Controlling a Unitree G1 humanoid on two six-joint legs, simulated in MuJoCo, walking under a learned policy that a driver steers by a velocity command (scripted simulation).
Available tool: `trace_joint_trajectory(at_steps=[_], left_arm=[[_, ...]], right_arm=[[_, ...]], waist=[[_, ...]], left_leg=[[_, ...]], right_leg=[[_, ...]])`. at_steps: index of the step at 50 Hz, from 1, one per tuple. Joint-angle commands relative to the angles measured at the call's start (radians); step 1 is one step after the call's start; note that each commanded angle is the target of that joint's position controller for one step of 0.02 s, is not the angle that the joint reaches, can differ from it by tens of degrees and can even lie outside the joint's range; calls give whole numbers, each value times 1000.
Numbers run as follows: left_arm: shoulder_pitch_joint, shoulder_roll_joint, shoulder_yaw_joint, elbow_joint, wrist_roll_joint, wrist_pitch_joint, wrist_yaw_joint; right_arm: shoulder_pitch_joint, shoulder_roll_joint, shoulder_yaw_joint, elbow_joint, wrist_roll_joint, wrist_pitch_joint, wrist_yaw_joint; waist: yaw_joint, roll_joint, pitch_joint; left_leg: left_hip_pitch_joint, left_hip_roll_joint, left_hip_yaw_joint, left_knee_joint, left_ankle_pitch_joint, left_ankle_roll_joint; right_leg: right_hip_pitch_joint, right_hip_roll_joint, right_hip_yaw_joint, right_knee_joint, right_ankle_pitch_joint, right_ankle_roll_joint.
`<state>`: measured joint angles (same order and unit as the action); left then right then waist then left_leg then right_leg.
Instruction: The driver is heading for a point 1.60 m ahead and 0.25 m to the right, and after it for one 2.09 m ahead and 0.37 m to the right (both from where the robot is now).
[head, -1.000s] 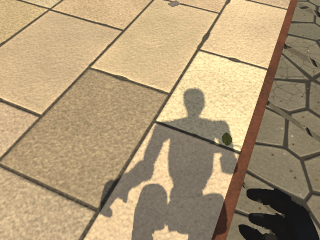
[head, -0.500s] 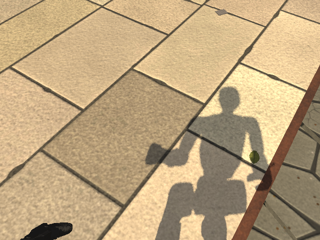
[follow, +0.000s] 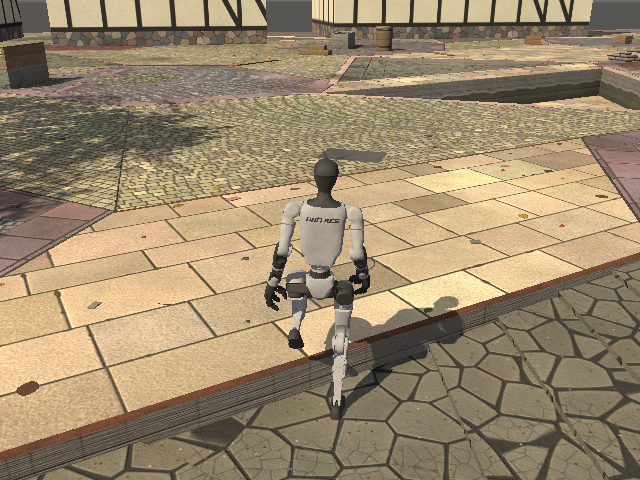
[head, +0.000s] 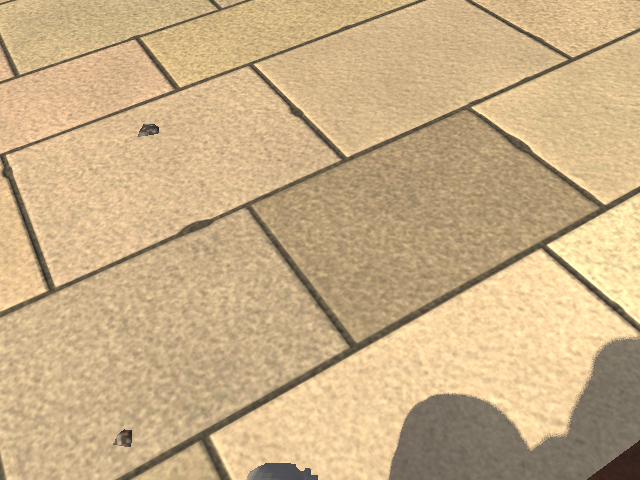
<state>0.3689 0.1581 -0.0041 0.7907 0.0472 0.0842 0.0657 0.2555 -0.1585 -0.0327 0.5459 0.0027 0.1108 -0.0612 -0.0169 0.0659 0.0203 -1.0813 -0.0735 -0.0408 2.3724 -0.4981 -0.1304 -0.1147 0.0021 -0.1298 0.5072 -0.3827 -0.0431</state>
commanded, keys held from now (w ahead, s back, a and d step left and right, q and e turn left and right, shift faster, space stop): w+shift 0.36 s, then w+e+shift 0.64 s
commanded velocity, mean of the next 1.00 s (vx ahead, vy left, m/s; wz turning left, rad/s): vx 0.78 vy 0.00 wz -0.24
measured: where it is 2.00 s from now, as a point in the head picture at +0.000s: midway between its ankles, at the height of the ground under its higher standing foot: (418, 150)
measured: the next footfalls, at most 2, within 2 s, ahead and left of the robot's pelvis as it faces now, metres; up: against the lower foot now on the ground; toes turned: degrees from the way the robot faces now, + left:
left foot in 0.42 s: +0.21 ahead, +0.20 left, +0.18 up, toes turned +15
right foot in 0.90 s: +0.60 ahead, +0.13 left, +0.18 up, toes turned -13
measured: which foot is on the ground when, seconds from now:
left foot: up 0.00-0.40, down 0.42-0.90, up 0.92-1.00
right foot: down 0.00-0.44, up 0.46-0.88, down 0.90-1.00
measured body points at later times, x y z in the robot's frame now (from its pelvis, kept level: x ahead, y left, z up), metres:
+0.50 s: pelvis +0.14 +0.11 +0.06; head +0.17 +0.09 +0.50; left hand +0.04 +0.31 -0.07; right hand +0.41 -0.03 -0.02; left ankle +0.18 +0.19 -0.55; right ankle -0.02 -0.08 -0.58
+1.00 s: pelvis +0.54 +0.14 +0.15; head +0.55 +0.16 +0.60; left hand +0.62 +0.42 +0.02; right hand +0.60 -0.13 +0.05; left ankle +0.38 +0.30 -0.39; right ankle +0.56 +0.13 -0.55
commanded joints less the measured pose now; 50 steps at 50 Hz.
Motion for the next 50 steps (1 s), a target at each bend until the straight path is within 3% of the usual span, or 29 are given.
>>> trace_joint_trajectory(at_steps=[1, 3, 7, 11, 14, 15, 17, 18, 20, 21, 22, 23, 24, 26, 28, 30, 32, 34, 37, 39, 41, 43, 44, 45, 46, 47, 48, 49, 50], left_arm=[[74, 257, 77, -92, -7, -99, 0], [116, 219, 74, -50, -13, -135, -25], [241, 117, 54, 40, -9, -159, -39], [303, 84, 42, 124, -14, -186, -37], [259, 79, 32, 158, -27, -190, -15], [239, 115, 36, 146, -32, -188, -6], [253, 91, 26, 141, -48, -180, -12], [254, 130, 33, 140, -47, -174, -18], [258, 213, 47, 131, -44, -177, -33], [184, 284, 73, 107, -47, -191, -58], [53, 316, 93, 37, -82, -212, -95], [-96, 196, 97, -89, -60, -248, -146], [-113, 102, 97, -122, -34, -252, -154], [-92, 1, 72, -143, -17, -227, -123], [-25, -61, 54, -131, -28, -178, -102], [-78, -124, 20, -168, -41, -130, -94], [-129, -25, 34, -172, -68, -106, -96], [-206, 49, 59, -181, -57, -86, -107], [-218, 80, 71, -148, -51, -76, -134], [-223, 83, 68, -145, -60, -86, -141], [-207, 143, 89, -145, -71, -87, -138], [-17, 217, 121, -95, -57, -66, -129], [144, 265, 147, -45, -50, -58, -121], [269, 285, 171, -7, -54, -69, -105], [165, 269, 173, 9, -76, -74, -95], [57, 286, 146, -25, -40, -95, -102], [34, 285, 141, -57, -15, -98, -86], [37, 234, 132, -67, -3, -105, -67], [20, 220, 127, -55, -4, -116, -62]], right_arm=[[-340, -75, -25, -171, -99, 9, 33], [-260, -36, -22, -144, -78, 12, 47], [-322, 25, -3, -139, -75, -11, 42], [-475, 97, 42, -185, -51, -53, 52], [-553, 99, 61, -243, -37, -71, 76], [-526, 69, 64, -235, -32, -67, 88], [-523, 50, 62, -198, -19, -78, 97], [-483, 82, 71, -187, -15, -82, 93], [-259, 32, 43, -114, 5, -82, 69], [-25, -33, 8, -69, 6, -84, 52], [209, -173, -48, -40, -23, -100, 34], [291, -333, -97, 28, -35, -109, 27], [179, -311, -101, 52, -18, -122, 32], [20, -146, -55, 143, -39, -158, 60], [-18, 41, -1, 246, -56, -190, 81], [35, 74, 9, 349, -46, -219, 90], [-4, 39, 6, 337, -40, -230, 91], [21, -6, 2, 361, -30, -240, 78], [147, -97, -19, 372, -14, -248, 34], [156, -166, -31, 336, -16, -245, 22], [189, -226, -50, 321, -15, -240, 5], [160, -265, -72, 293, -28, -215, -12], [102, -282, -82, 262, -42, -201, -16], [7, -294, -94, 224, -31, -189, -8], [-129, -142, -59, 181, -38, -195, 18], [-70, 6, -15, 76, -48, -215, 24], [-22, -31, -5, -14, -32, -244, 42], [-37, -120, -8, 3, -46, -271, 53], [-90, -164, -19, 5, -53, -267, 58]], waist=[[94, -75, 96], [74, -185, 84], [86, -157, 96], [76, -112, 131], [34, -140, 153], [21, -134, 130], [60, -70, 97], [40, -119, 62], [-48, -270, -136], [-188, -349, -270], [-334, -224, -381], [-311, 186, -407], [-210, 92, -337], [-33, -87, -33], [84, -17, 49], [133, 16, 95], [130, -25, 168], [113, -13, 174], [81, -49, 70], [98, 9, 11], [119, 74, -49], [210, 119, -115], [282, 115, -145], [368, 28, -132], [304, -184, 7], [94, -209, 14], [66, -209, -193], [60, -40, -115], [35, 58, -29]], left_leg=[[-190, 27, 24, -157, 150, 107], [-214, 21, 2, -119, 153, 146], [-452, 27, -68, -47, 51, 210], [-574, 52, -53, -87, -7, 242], [-429, 129, -33, -252, 3, 244], [-351, 164, 75, -392, -8, 240], [-26, 176, 210, -720, -67, 275], [172, 138, 264, -845, -160, 304], [601, -20, 273, -951, -293, 325], [837, -60, 200, -1094, -194, 332], [1108, 153, -246, -1382, -397, 375], [1175, 344, -870, -1980, -712, 331], [1113, 435, -1028, -2122, -795, 249], [784, 441, -708, -2006, -551, 249], [626, 370, -363, -1950, -228, 228], [626, 351, -156, -2026, -128, 169], [534, 289, 95, -2199, 67, 95], [543, 194, 288, -2261, 365, 61], [858, 139, 370, -2320, 621, 98], [1020, 176, 389, -2234, 1106, 102], [1193, 243, 384, -2100, 1436, 102], [1274, 299, 350, -1821, 1661, 102], [1207, 303, 314, -1591, 1635, 128], [1027, 224, 302, -1143, 1286, 154], [638, 45, 239, -776, 229, 187], [292, 11, 93, -562, 12, 147], [154, 20, -105, -588, 59, 106], [136, 78, -120, -724, 119, 121], [174, 114, -113, -830, 141, 119]], right_leg=[[17, -281, 250, -261, -61, -125], [50, -301, 321, -333, -324, -142], [262, -366, 364, -364, -367, -161], [245, -361, 312, -413, -433, -127], [69, -338, 253, -527, -333, -136], [65, -322, 215, -609, -231, -169], [43, -256, 88, -665, 183, -178], [27, -255, 15, -622, 608, -175], [20, -293, 8, -281, 1753, -195], [11, -310, 33, -2, 2003, -177], [-270, -222, 67, 465, 1653, -123], [-601, 50, 230, 849, 252, -92], [-794, 79, 468, 1155, 257, -108], [-834, -24, 287, 1305, 378, -110], [-843, -37, 277, 1408, 321, -111], [-986, -32, 303, 1500, 237, -131], [-850, -14, 245, 1138, 310, -112], [-703, 21, 134, 889, 441, -102], [-599, 48, -34, 618, 481, -118], [-454, 71, -96, 401, 471, -132], [-344, 89, -133, 276, 491, -133], [-177, 115, -112, 210, 363, -161], [-21, 105, -46, 147, 273, -196], [126, 60, 51, -13, 249, -276], [187, 19, 153, -1, 232, -300], [249, -44, 424, 176, 623, -366], [383, -205, 845, -73, 209, -514], [267, -239, 967, -286, -90, -468], [136, -198, 882, -325, -167, -398]])
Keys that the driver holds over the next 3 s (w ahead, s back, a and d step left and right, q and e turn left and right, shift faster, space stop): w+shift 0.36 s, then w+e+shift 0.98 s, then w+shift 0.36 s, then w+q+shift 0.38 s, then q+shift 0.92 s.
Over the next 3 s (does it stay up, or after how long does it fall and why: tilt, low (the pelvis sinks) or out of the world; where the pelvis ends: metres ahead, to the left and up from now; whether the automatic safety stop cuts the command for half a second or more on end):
stays up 1.66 -0.49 0.17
